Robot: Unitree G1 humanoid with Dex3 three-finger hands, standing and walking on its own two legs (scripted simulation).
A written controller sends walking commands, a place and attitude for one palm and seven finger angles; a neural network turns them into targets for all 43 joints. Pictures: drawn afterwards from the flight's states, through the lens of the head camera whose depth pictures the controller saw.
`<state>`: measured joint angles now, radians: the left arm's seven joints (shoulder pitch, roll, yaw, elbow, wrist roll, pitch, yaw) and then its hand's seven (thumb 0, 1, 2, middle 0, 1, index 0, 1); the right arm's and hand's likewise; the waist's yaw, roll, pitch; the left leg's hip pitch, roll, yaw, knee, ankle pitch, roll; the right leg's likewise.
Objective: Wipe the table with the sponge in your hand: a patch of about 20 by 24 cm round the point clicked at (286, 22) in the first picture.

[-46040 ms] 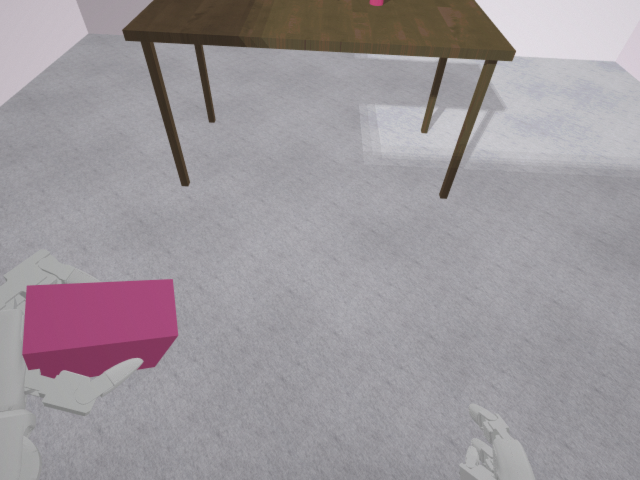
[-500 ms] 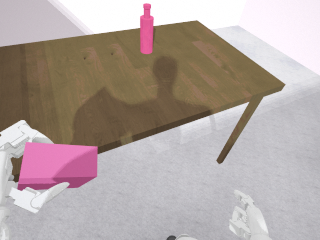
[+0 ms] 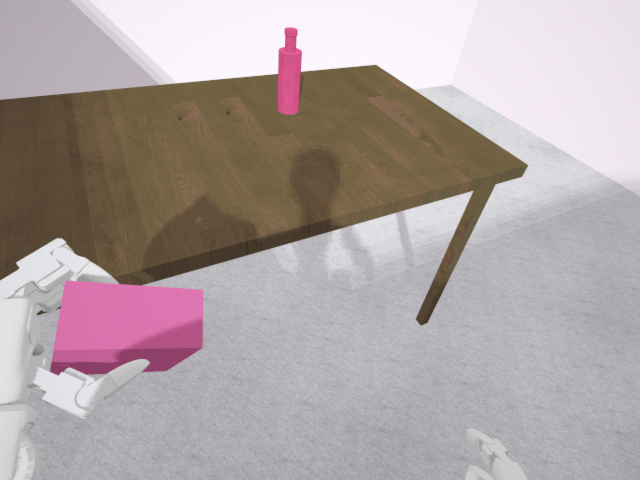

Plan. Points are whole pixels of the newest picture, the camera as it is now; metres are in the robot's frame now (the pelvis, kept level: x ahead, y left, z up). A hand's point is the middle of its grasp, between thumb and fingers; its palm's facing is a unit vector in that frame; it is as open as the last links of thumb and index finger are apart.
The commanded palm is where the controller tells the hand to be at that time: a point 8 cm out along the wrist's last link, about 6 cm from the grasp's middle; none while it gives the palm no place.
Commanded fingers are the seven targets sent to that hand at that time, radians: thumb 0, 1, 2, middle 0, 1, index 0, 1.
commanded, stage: stop stepping back and stand still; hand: left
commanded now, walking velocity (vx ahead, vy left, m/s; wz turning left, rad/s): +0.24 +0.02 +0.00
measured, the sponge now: (143, 333) +0.22 +0.19 +0.14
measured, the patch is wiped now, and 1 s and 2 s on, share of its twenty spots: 0.90 0.90 0.90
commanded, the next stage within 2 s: stand and wait in 0.46 s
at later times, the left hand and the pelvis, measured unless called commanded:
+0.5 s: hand (97, 348) +0.18 +0.21 +0.18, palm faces +0.35 -0.87 -0.35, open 9.8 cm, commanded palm +0.14 +0.26 +0.21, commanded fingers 0.00 0.10 1.30 -1.20 -1.60 -1.20 -1.60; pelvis -0.02 -0.02 +0.01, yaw -1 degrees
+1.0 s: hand (83, 309) +0.21 +0.23 +0.19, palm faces +0.41 -0.84 -0.35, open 9.8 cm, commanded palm +0.16 +0.26 +0.21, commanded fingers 0.00 0.10 1.30 -1.20 -1.60 -1.20 -1.60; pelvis +0.01 -0.02 +0.03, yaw +0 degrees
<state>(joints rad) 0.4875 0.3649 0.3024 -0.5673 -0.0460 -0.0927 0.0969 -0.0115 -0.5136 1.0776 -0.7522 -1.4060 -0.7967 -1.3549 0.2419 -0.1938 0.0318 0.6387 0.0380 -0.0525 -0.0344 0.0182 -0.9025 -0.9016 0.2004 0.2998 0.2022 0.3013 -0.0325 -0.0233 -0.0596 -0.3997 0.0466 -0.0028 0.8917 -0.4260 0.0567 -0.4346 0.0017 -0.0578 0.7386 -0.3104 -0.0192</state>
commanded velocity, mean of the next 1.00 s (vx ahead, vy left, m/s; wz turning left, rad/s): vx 0.04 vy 0.01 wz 0.00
